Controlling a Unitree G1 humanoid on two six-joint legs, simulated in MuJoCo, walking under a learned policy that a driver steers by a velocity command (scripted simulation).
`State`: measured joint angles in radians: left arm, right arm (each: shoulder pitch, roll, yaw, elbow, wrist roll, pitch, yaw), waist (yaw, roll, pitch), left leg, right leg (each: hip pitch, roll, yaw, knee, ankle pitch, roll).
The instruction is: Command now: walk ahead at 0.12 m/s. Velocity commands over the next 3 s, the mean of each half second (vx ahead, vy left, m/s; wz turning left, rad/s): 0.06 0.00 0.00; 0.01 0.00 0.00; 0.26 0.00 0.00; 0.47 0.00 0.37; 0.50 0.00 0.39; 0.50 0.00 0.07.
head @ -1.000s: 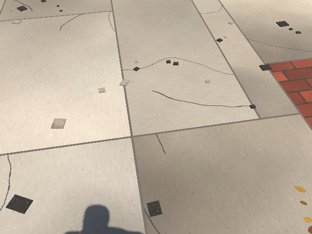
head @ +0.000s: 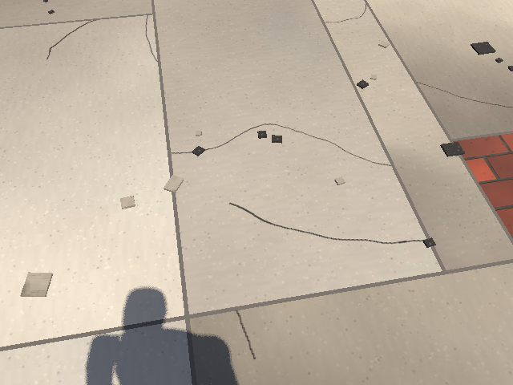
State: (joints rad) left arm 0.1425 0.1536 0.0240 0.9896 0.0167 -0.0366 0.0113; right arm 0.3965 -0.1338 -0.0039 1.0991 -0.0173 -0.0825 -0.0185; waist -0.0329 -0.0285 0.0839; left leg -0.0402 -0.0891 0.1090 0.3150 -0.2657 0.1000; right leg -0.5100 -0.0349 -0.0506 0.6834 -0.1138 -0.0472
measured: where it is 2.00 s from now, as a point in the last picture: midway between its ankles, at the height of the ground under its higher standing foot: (278, 384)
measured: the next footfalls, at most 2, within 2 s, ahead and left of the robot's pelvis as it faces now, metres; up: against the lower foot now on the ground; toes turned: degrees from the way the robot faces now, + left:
right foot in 0.08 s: +0.16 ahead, -0.09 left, +0.00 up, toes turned -3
left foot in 0.34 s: +0.08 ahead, +0.11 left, +0.00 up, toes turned +1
